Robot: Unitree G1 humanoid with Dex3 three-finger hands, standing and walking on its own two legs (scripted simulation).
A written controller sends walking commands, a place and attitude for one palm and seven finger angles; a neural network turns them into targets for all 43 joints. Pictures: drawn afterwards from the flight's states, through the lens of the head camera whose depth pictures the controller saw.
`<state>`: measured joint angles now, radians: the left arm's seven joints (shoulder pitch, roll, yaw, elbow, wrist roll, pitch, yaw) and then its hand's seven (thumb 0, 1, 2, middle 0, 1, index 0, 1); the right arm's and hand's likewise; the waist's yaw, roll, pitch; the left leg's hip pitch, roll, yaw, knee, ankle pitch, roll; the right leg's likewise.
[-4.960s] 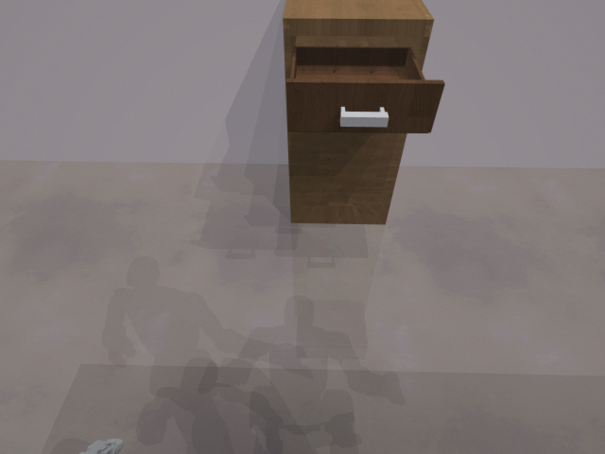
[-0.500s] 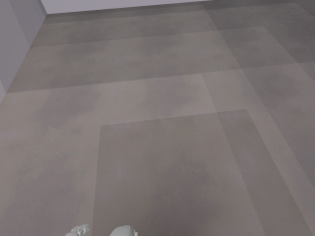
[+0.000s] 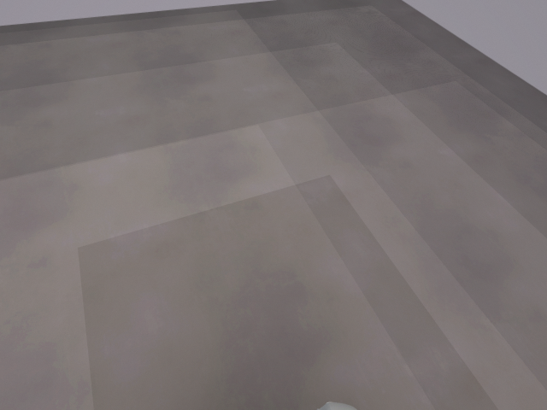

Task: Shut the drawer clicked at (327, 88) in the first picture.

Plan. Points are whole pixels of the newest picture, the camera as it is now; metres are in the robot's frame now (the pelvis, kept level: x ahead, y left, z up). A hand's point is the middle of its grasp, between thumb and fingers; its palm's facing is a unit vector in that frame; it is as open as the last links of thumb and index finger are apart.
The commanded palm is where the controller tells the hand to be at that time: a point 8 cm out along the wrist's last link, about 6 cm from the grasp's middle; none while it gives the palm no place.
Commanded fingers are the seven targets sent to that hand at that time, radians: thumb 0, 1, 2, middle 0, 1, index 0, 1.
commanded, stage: walk to a spot facing it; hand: left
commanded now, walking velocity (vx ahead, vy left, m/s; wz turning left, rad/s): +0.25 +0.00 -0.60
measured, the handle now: out of the picture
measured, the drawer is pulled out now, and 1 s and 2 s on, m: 0.30 0.30 0.30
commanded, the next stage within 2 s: turn to face it in 0.48 s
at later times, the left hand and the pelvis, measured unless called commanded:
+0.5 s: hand out of the picture +0.13 +0.13 -0.17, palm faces -0.18 -0.97 -0.18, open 7.4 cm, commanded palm none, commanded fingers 0.00 0.90 0.90 -0.20 -0.30 -0.20 -0.30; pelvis +0.09 -0.04 -0.01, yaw -13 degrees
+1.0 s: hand (202, 296) +0.33 +0.16 -0.17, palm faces -0.09 -0.98 -0.18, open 7.4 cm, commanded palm none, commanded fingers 0.00 0.90 0.90 -0.20 -0.30 -0.20 -0.30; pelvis +0.20 -0.01 +0.00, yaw -7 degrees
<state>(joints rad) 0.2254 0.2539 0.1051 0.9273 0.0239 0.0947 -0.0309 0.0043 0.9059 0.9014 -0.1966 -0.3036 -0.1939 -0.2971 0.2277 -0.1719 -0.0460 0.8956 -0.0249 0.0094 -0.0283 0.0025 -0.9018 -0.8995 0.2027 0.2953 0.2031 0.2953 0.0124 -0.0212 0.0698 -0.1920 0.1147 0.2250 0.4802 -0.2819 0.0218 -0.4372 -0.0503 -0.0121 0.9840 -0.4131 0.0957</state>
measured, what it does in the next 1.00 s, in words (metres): walks ahead: right foot, then left foot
